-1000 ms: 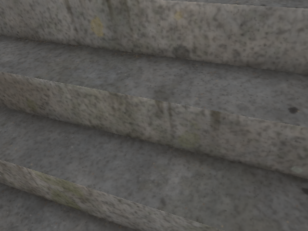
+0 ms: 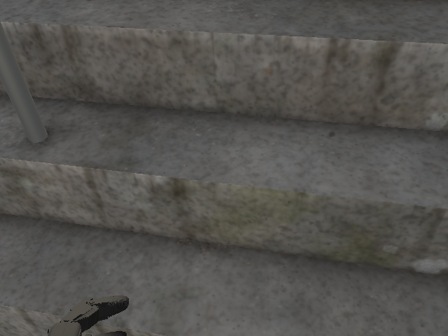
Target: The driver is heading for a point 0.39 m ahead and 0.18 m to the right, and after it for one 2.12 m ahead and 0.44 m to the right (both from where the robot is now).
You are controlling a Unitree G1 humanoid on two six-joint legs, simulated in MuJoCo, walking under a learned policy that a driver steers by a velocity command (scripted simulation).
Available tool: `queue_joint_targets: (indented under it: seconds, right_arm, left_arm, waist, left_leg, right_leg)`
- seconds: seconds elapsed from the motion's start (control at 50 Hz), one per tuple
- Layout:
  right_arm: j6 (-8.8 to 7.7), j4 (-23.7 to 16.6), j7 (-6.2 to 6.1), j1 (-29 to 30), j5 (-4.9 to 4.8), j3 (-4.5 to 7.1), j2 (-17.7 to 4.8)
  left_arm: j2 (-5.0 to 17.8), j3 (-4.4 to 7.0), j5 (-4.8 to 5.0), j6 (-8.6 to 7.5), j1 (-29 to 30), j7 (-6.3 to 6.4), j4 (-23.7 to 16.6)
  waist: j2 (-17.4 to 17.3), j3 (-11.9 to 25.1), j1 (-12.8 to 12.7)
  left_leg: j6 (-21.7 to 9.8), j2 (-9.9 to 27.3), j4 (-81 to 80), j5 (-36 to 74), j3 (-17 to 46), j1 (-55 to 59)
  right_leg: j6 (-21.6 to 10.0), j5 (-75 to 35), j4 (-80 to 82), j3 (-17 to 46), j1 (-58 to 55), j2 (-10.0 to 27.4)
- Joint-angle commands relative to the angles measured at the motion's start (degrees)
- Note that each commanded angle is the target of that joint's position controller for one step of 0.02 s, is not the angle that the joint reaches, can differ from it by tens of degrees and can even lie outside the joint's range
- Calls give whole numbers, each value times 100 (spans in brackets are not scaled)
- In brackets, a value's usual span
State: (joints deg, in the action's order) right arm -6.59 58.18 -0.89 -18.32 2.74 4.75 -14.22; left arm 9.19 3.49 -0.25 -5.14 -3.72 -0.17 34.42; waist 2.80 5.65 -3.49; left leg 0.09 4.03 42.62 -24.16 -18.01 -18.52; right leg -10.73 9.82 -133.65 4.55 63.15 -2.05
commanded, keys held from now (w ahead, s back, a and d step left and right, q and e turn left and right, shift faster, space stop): w+e+shift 0.34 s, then e+shift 0.30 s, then q+shift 0.36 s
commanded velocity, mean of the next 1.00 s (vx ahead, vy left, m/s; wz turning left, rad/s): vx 0.56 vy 0.00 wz -0.60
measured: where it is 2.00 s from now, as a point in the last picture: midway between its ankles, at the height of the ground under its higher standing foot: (350, 335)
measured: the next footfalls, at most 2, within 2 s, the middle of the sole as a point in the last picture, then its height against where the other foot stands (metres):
right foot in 0.18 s outside the picture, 0.21 m higher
left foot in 0.58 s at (273, 293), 0.21 m higher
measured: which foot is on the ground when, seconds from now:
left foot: down 0.00-0.18, up 0.20-0.56, down 0.58-0.96, up 0.98-1.00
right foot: up 0.00-0.16, down 0.18-0.58, up 0.60-0.94, down 0.96-1.00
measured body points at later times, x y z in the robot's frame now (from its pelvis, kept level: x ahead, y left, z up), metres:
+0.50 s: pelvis +0.26 -0.06 +0.24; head +0.29 -0.09 +0.69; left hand +0.31 +0.18 +0.11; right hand +0.53 -0.27 +0.28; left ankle +0.41 +0.02 -0.19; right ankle +0.19 -0.09 -0.50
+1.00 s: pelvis +0.39 -0.17 +0.42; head +0.40 -0.18 +0.87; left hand +0.71 -0.17 +0.37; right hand +0.26 -0.39 +0.29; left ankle +0.45 +0.00 -0.27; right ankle +0.38 -0.31 -0.29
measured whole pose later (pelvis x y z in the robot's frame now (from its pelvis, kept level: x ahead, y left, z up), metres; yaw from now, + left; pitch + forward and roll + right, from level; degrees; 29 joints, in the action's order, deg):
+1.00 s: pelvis +0.39 -0.17 +0.42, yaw -34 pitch +5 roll +2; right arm -5.1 48.9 2.2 -21.0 2.3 2.3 -12.1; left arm 11.8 -0.8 -2.7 -4.3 -0.8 -1.3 36.4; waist 1.7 5.5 7.0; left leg 2.1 1.3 50.4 -25.7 4.4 -26.2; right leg -1.8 11.6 -40.1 -1.0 32.1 2.6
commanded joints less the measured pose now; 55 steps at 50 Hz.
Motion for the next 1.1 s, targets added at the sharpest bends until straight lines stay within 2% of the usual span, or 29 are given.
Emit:
queue_joint_targets:
  seconds: [0.02, 0.08, 0.12, 0.16, 0.18, 0.22, 0.26, 0.3, 0.36, 0.46, 0.48, 0.52, 0.56, 0.58, 0.6, 0.62, 0.64, 0.68, 0.72, 0.78, 0.8, 0.82, 0.84, 0.9, 0.94, 0.96, 1.0, 1.06, 1.1]
  right_arm:
    - [-422, 42, 156, 664, 75, -256, 248]
    - [-250, 155, 147, 413, -187, -269, 61]
    - [-249, -640, -177, 750, -723, -164, -920]
    - [-333, -1170, 19, 1515, -792, 203, -2194]
    - [-266, -1343, 221, 1380, -721, 196, -1841]
    - [-156, -2192, 626, 929, -32, -160, -116]
    - [-205, -3062, 535, 1640, 591, -367, 550]
    - [-174, -3334, 329, 1775, 546, -648, 945]
    - [-89, -3326, 114, 1902, 408, -810, 940]
    - [0, -4313, -130, 3860, 333, -1048, 1276]
    - [238, -4814, 60, 4242, -217, -800, 48]
    - [634, -4474, 391, 4144, -332, -706, 223]
    - [1331, -3371, 472, 870, -446, -587, 72]
    - [1390, -2121, 468, -1735, -283, -403, -173]
    - [1335, -2026, 529, -1655, -48, -382, -178]
    - [1141, -2596, 436, -565, 211, -171, -444]
    - [848, -2121, 463, 534, 54, -214, -418]
    - [388, -1414, 365, 1198, -125, -578, 1144]
    - [65, -1117, 102, 1432, -234, -656, 1633]
    - [-11, -1076, 147, 1016, -6, -378, 452]
    - [-39, -364, -195, 281, -130, -283, 526]
    - [23, -501, -342, 235, -219, -283, 257]
    - [73, -1234, 102, 996, 59, -109, -645]
    - [127, -1648, 262, 1481, 286, -67, -832]
    - [25, -1743, 245, 1520, -37, -51, -912]
    - [35, -1606, 300, 989, -25, -100, -595]
    - [-117, -1269, 399, -1777, -166, -330, 367]
    - [85, -1029, 406, -594, -320, -137, -23]
    - [187, -1271, 332, 16, -213, -105, -165]
  left_arm:
    - [-506, -310, 117, 429, 425, 225, -754]
    - [-321, -385, 145, 508, 1287, 288, -999]
    - [587, -193, 208, 597, -543, 103, -221]
    - [861, -31, 18, 535, -2922, 198, 272]
    - [1065, 68, -43, 487, -2779, 145, 122]
    - [1598, 368, -13, 599, -265, 94, -102]
    - [1178, 212, 14, 505, 179, 164, -13]
    - [924, 165, -181, 206, -959, 198, 898]
    - [817, 112, -8, -65, -1373, 107, 1122]
    - [904, 155, -134, -232, -2502, 97, 1598]
    - [604, -235, -680, 45, -3217, -219, 2045]
    - [1644, 130, -480, 162, -2634, -756, 1789]
    - [1715, 297, -168, -15, -1481, -1099, 1425]
    - [952, 132, -337, -49, -2075, -944, 1307]
    - [588, 20, -386, -9, -2887, -905, 1841]
    - [1394, 264, -159, 100, -2514, -908, 1875]
    - [1162, 197, 190, 85, -1721, -813, 1649]
    - [654, -46, -89, 119, -1320, -437, 1314]
    - [59, -337, -219, 172, -997, -307, 974]
    - [200, -550, -145, 227, -820, -605, 737]
    - [-509, -485, -261, 285, -554, -246, 349]
    - [-245, -537, -263, 315, -889, -154, 408]
    - [424, -644, -218, 324, -410, -510, 244]
    - [756, -364, -178, 259, -366, -424, 143]
    - [1185, -97, -148, 85, -884, -139, 238]
    - [1346, 19, -163, 75, -1422, 16, 505]
    - [2297, 358, -287, 116, -1473, 104, 90]
    - [776, -106, -221, 162, 910, -41, -523]
    - [582, -189, -282, 196, 1197, 85, -687]
  waist:
    - [-521, -1479, -604]
    - [57, -1427, -687]
    - [-233, 191, -1048]
    - [-889, 1989, -1850]
    - [-1219, 2127, -1526]
    - [897, 1353, 123]
    - [146, 936, 423]
    - [-411, -469, 470]
    - [-819, -1081, 388]
    - [-437, -898, -144]
    - [19, 1612, 316]
    - [895, 1290, 1049]
    - [-335, 1877, 2233]
    - [-2282, 3771, 1958]
    - [-3930, 4335, 1769]
    - [-1315, 1856, 2032]
    - [-1308, -31, 1168]
    - [373, 524, 591]
    - [-157, 392, 186]
    - [-242, 431, 370]
    - [-214, -1063, -156]
    - [-202, -928, -101]
    - [-925, 629, 388]
    - [-1168, 101, 80]
    - [-774, 53, -409]
    - [-579, 295, -322]
    - [1796, 2445, 538]
    - [179, 650, 753]
    - [-16, 613, 790]
  left_leg:
    - [-713, 1683, -3886, 1419, 882, -845]
    - [-422, 573, -4418, 2562, -745, -917]
    - [-1179, 669, -3859, 9191, -801, -1027]
    - [-1456, 1472, -792, 13343, -200, 1023]
    - [-1417, 1522, 700, 12074, 192, 1528]
    - [-570, -290, 5267, 2738, 1259, -1784]
    - [-435, -601, 8277, 2518, 2620, -3471]
    - [-537, -484, 8576, 2325, 2470, -4588]
    - [-390, -253, 8048, 1610, 2203, -5419]
    - [-499, -383, 8241, -443, 1699, -6331]
    - [-630, -828, 6027, -459, 2168, -5164]
    - [-203, -1536, 3672, -71, 626, 34]
    - [-547, -1244, 485, 913, 2312, 38]
    - [-1292, -79, 268, 4735, 3325, 2991]
    - [-3345, 2074, -604, 6124, 7161, 3677]
    - [-2916, 2055, -1155, 2772, 8392, 1635]
    - [-2418, 1538, -817, 1488, 6639, 98]
    - [-1455, 904, -741, 1756, 3621, 104]
    - [-926, 219, -1479, 2050, 2458, -627]
    - [-763, 56, -1831, 2276, 2159, -1052]
    - [-1031, 501, -1957, 1692, 2577, -1664]
    - [-1162, 352, -2162, 1810, 2470, -1752]
    - [-804, -1, -2561, 1235, 2031, -1932]
    - [-825, 296, -2446, 1687, 2612, -2237]
    - [-888, 400, -1508, 2541, 2871, -1324]
    - [-596, 217, -465, 2122, 2711, -975]
    - [405, -841, 4704, -1425, 2542, -2821]
    - [524, -583, 7595, 454, 2714, -3486]
    - [630, -395, 6482, 629, 2449, -3205]
  right_leg:
    - [-159, 1275, -1055, 42, 1153, 21]
    - [-266, 819, 2508, -669, 19, 28]
    - [91, 739, 4207, -1904, -3819, -647]
    - [137, 1472, 5044, -1558, -4798, -538]
    - [178, 2175, 6815, -976, -4928, -842]
    - [-965, 3149, 9475, 2629, -4983, -341]
    - [-767, 3491, 10997, 4267, -4288, -126]
    - [-355, 2673, 11051, 3767, -3761, -147]
    - [-117, 951, 10965, 2894, -4107, -177]
    - [-102, -1562, 11679, 2787, -4750, 18]
    - [-191, -2669, 10515, 2433, -4415, -211]
    - [-1011, -8991, 12518, 3041, -999, 85]
    - [-520, -12361, 10558, 3041, -3784, 792]
    - [211, -10502, 8312, 2607, -4164, 494]
    - [1201, -160, 4726, 2187, -2439, -1127]
    - [1049, -921, 2358, 2406, -826, -1129]
    - [934, -1045, 1469, 1813, 362, -650]
    - [145, -865, 3108, 1314, 143, -206]
    - [325, 592, 4139, 620, -633, 247]
    - [974, -84, 4759, 34, -900, 460]
    - [944, -630, 5028, -192, -1198, 606]
    - [1055, -721, 5827, -580, -1604, 599]
    - [1136, 731, 6707, -763, -2391, 407]
    - [1080, -1010, 7649, -634, -4188, 334]
    - [1085, -1181, 10098, -606, -4995, 176]
    - [820, -1760, 10936, -318, -5630, 552]
    - [-1940, -6763, 10371, 2600, -7546, 3637]
    - [-779, -1145, 11207, 962, -4110, 2394]
    - [-543, -590, 11356, 96, -3880, 2031]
